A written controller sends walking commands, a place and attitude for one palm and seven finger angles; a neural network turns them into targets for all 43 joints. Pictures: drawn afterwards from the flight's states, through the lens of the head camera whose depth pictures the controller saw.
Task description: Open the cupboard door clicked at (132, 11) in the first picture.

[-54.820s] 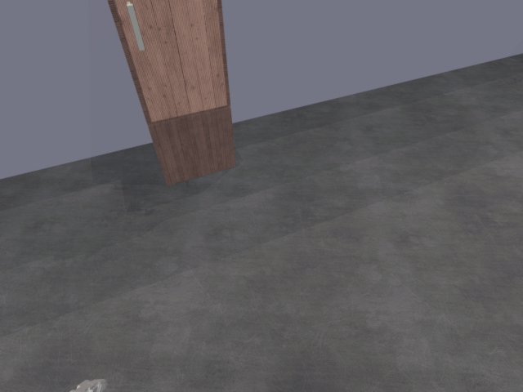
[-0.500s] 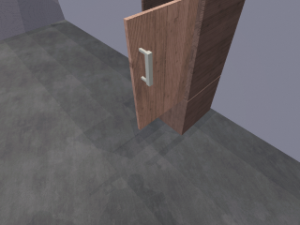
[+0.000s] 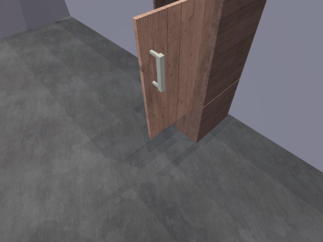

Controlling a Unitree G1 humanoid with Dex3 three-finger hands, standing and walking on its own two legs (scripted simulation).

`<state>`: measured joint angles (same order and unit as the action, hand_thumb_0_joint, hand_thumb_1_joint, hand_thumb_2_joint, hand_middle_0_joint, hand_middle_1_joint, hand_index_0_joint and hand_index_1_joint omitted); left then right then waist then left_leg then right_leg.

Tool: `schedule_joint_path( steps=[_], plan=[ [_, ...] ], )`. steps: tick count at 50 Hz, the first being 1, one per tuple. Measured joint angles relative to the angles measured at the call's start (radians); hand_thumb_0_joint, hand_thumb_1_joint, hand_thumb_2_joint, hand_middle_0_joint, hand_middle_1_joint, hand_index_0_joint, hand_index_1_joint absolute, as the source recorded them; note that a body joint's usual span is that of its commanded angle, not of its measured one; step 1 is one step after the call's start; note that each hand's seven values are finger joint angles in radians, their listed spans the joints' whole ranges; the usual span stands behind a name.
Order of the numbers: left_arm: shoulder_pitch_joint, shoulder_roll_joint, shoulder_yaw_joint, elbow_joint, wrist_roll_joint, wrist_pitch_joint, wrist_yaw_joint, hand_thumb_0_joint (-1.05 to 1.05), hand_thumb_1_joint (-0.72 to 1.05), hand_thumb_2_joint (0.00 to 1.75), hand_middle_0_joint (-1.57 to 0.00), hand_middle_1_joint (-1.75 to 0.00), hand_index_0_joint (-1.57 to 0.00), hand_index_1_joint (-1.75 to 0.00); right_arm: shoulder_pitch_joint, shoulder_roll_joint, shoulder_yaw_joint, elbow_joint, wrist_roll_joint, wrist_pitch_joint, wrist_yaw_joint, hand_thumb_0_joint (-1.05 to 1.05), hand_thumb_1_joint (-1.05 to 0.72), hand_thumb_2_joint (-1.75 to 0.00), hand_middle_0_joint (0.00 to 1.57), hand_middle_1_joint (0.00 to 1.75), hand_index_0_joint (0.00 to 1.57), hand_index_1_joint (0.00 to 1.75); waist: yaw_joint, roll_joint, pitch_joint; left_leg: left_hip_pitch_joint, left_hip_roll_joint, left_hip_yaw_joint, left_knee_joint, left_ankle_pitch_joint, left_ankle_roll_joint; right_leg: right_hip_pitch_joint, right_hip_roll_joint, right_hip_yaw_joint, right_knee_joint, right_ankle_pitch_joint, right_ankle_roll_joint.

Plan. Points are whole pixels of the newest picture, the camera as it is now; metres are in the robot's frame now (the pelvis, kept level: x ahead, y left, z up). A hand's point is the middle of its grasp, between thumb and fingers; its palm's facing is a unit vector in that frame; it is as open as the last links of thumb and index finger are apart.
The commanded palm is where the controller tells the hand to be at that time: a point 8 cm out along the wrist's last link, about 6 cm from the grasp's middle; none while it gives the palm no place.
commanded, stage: look to check the result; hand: left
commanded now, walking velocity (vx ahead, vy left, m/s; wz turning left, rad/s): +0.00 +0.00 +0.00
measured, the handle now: (157, 71) +0.65 +0.05 +0.05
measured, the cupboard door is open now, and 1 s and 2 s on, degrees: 88 88 88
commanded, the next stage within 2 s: stand and wait in 0.30 s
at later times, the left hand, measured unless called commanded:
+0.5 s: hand out of the picture +0.11 +0.23 -0.15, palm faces -0.03 -0.93 -0.35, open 7.4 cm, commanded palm none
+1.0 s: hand out of the picture +0.11 +0.23 -0.15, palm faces -0.04 -0.94 -0.35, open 7.4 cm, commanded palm none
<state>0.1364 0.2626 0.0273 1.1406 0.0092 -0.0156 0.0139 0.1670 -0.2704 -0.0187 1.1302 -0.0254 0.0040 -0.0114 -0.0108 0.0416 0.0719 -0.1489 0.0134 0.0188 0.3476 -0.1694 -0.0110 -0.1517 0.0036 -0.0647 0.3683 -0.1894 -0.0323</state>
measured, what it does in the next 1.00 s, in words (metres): stands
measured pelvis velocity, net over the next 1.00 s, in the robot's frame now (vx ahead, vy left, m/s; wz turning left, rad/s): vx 0.03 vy -0.01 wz -0.02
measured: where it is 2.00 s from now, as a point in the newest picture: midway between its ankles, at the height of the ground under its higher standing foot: outside the picture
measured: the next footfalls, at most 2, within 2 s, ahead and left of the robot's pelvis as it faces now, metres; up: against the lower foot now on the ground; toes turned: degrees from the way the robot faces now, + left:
none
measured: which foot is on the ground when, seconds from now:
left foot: down 0.00-1.00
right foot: down 0.00-1.00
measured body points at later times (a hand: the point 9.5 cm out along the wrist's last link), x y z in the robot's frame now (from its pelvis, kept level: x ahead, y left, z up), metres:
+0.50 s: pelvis +0.02 -0.01 +0.00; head +0.04 -0.03 +0.45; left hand +0.11 +0.28 -0.12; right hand +0.09 -0.30 -0.15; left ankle +0.01 +0.13 -0.75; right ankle +0.01 -0.10 -0.75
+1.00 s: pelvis +0.03 -0.01 +0.00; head +0.05 -0.03 +0.45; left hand +0.11 +0.28 -0.13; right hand +0.08 -0.30 -0.15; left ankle +0.01 +0.13 -0.75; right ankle +0.01 -0.10 -0.75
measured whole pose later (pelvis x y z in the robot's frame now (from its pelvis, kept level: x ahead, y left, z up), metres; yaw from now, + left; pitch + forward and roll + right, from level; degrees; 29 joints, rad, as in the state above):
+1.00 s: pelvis +0.03 -0.01 +0.00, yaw -1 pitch -1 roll +0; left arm 0.10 0.30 0.01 1.13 0.01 -0.02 0.01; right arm 0.12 -0.32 -0.01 1.13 -0.02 0.00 -0.01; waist -0.02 0.03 0.06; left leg -0.08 0.03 0.03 0.28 -0.18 -0.03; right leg -0.09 0.03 -0.05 0.30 -0.19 -0.04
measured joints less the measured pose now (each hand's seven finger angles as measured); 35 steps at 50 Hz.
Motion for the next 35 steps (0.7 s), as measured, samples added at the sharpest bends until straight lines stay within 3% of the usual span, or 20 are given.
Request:
schedule_joint_path(
  steps=[16,35],
  plan=[
    [-0.044,0.039,-0.01,-0.004,0.0,-0.008,-0.005,0.0,0.9,0.9,-0.21,-0.3,-0.2,-0.3,-0.064,-0.06,0.005,-0.01,0.002,-0.002,0.007,0.01,-0.91,-0.9,0.2,0.3,0.2,0.3,0.001,0.001,-0.006,0.033,0.009,0.0,-0.041,0.005,-0.009,0.032,0.01,0.001,-0.041,0.006,-0.006],
    [-0.05,0.042,-0.015,-0.012,-0.002,-0.01,-0.003,0.0,0.9,0.9,-0.21,-0.3,-0.2,-0.3,-0.049,-0.058,0.012,-0.005,0.004,-0.002,0.005,0.01,-0.91,-0.9,0.2,0.3,0.2,0.3,-0.005,-0.005,-0.006,0.058,0.018,0.007,-0.062,-0.004,-0.016,0.055,0.02,0.008,-0.063,0.0,-0.011]
  ],
)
